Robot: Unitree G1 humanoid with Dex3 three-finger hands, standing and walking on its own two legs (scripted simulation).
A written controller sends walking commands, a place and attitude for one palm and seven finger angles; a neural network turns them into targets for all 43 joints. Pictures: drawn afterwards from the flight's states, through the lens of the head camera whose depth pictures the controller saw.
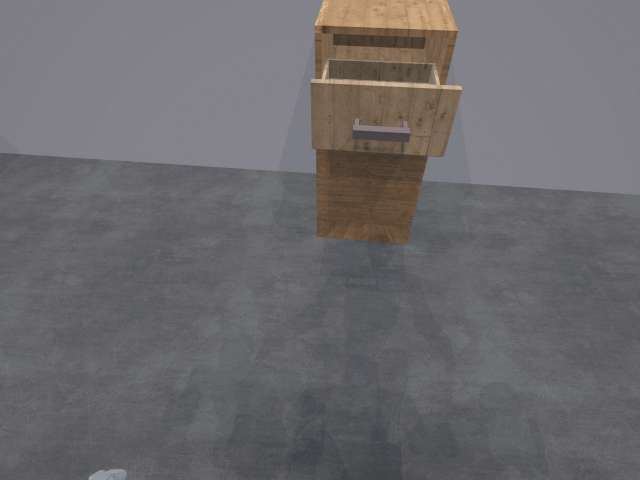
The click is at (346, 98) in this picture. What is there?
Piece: drawer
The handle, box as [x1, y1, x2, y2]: [352, 118, 409, 141]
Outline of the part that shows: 355,118 352,138 408,141 409,128 407,127 406,121 403,121 402,127 359,125 358,119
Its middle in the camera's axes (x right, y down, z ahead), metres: +0.14 -0.26 +0.93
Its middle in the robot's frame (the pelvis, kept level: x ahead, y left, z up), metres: +0.88 -0.09 -0.02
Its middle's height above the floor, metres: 0.75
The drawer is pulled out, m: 0.30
